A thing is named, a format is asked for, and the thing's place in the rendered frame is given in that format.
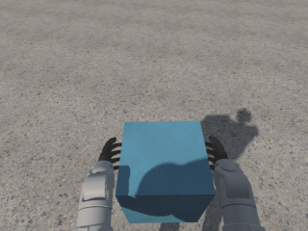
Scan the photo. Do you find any right robot forearm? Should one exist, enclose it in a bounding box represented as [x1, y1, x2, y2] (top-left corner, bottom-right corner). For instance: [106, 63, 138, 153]
[214, 159, 266, 231]

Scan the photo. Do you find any carton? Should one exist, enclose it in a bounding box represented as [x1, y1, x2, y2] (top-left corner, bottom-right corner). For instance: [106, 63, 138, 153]
[115, 120, 216, 223]

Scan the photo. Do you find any left robot forearm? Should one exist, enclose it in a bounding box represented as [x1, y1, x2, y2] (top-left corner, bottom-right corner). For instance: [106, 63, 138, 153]
[72, 160, 116, 231]

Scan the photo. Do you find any robot left hand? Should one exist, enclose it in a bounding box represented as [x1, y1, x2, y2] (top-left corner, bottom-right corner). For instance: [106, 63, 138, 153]
[98, 137, 122, 170]

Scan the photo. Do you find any robot right hand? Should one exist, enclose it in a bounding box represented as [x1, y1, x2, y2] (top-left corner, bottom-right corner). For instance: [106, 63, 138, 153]
[205, 136, 228, 170]

